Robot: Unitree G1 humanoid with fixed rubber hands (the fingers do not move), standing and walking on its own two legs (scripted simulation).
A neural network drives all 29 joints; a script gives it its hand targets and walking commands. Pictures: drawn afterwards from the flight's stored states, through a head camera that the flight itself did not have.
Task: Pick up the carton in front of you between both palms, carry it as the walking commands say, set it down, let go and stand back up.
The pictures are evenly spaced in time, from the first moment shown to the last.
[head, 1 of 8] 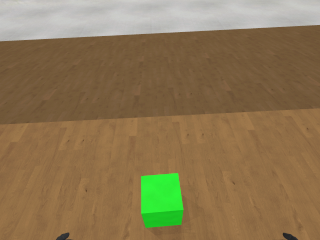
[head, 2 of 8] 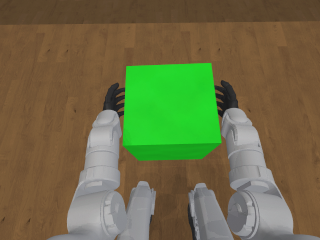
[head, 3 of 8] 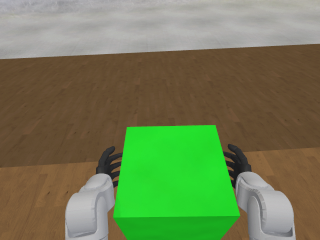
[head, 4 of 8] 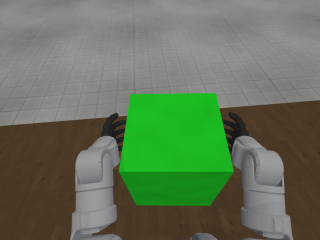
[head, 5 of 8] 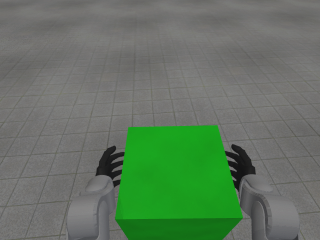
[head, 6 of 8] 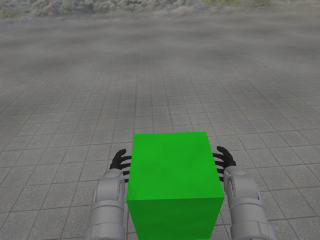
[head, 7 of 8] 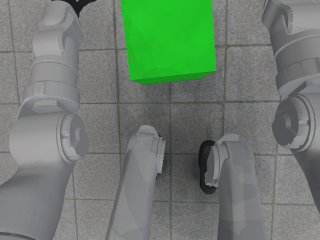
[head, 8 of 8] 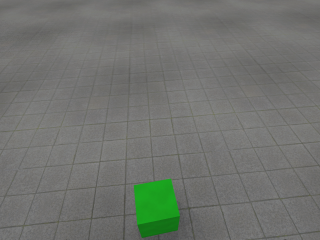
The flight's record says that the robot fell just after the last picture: no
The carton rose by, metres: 0.69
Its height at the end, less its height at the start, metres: -0.46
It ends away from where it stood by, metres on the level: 5.79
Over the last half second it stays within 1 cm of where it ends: yes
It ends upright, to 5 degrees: yes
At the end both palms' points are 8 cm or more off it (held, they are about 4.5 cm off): yes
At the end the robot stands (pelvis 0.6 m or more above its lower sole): yes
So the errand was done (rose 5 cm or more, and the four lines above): yes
